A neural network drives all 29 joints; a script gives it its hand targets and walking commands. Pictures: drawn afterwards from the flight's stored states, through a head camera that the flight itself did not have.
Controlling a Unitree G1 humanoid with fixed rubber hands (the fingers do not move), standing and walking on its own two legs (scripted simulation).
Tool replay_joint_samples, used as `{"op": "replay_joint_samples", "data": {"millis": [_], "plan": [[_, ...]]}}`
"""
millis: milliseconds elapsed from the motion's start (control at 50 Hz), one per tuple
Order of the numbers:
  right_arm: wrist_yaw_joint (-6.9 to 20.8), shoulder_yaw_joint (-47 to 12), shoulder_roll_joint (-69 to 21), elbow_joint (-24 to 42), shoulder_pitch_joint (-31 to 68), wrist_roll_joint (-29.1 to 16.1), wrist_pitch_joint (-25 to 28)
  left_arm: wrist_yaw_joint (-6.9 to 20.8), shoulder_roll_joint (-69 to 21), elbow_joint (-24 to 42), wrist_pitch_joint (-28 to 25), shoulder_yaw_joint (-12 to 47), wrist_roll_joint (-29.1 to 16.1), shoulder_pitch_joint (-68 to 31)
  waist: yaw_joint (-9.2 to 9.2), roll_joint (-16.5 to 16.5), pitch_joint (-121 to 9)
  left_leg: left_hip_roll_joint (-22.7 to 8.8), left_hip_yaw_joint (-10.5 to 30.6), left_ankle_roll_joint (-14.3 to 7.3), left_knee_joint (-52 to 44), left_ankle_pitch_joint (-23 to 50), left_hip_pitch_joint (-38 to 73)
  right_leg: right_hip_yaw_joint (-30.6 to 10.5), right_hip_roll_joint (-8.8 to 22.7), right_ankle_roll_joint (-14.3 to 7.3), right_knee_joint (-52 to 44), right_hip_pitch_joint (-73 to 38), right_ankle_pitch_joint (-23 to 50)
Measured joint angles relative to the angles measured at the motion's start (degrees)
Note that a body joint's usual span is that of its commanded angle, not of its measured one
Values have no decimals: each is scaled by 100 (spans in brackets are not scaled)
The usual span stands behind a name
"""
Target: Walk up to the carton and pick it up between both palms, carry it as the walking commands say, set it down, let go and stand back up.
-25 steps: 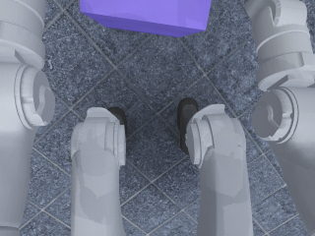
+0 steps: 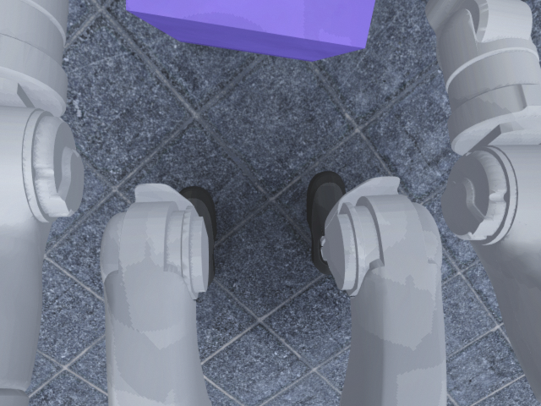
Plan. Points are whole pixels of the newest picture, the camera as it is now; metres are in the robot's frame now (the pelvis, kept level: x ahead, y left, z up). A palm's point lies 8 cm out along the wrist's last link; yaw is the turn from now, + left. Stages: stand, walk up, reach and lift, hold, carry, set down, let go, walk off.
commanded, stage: reach and lift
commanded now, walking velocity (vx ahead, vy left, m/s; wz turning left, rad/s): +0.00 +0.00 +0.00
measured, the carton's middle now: out of the picture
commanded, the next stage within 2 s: none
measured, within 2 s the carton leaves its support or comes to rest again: leaves its support in 1.24 s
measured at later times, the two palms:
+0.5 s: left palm out of the picture +0.59 +0.15 -0.17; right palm out of the picture +0.56 -0.15 -0.18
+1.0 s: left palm out of the picture +0.59 +0.15 -0.17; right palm out of the picture +0.56 -0.15 -0.18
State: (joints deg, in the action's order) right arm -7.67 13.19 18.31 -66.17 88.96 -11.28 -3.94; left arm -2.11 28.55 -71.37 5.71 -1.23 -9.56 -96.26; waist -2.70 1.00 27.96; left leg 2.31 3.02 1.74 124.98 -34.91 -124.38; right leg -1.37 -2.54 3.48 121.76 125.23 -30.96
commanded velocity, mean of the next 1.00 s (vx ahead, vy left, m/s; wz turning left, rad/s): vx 0.00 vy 0.00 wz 0.00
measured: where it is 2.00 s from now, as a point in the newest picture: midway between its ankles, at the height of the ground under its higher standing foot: (264, 246)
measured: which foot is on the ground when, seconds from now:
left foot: down 0.00-1.00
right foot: down 0.00-1.00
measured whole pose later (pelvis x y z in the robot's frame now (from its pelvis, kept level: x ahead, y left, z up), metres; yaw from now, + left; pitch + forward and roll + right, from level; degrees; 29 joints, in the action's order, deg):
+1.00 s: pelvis +0.01 +0.01 -0.01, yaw +1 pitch +37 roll -3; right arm -3.5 26.2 11.3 -51.5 83.4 1.8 -12.3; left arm 0.4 17.3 -59.5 12.9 -13.9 5.0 -92.1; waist -2.1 0.2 23.8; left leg 4.5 3.3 1.3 126.7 -36.6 -127.3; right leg -3.0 -4.6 6.0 123.7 126.4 -34.8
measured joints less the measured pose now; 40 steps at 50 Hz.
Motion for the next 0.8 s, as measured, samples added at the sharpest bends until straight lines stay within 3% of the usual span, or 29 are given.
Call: {"op": "replay_joint_samples", "data": {"millis": [180, 340, 400, 600, 800], "plan": [[-124, -60, -165, 50, 310, 144, -81, 73, 59, -185, 63, 144, -181, -298, 38, -17, 196, 6, -4, 23, 28, 100, -32, 2, 14, -23, 57, 27, 68], [-46, 74, -335, 141, 267, 236, -9, 47, -333, 61, 36, 284, 88, -273, 5, 55, 193, 19, 39, -11, 1, 10, 36, 43, 26, 3, -13, -102, -48], [-104, 232, -412, 133, 247, 311, 20, -90, -452, 85, 34, 100, 424, -264, 29, 31, 190, 6, 40, -27, 14, -54, 100, 38, 3, 25, -14, -165, -98], [-104, 548, -533, 483, 27, 686, -82, -97, -651, 199, 167, -434, 946, -213, 50, -36, 161, 73, 52, 9, 8, -106, 162, -36, -93, 87, 21, -231, -196], [332, 1203, -660, 1106, -209, 1333, -603, 169, -925, 670, 545, -1230, 1386, 17, 30, -74, -66, 205, 52, 46, 120, -61, -100, -125, -173, 164, 190, -7, -253]]}}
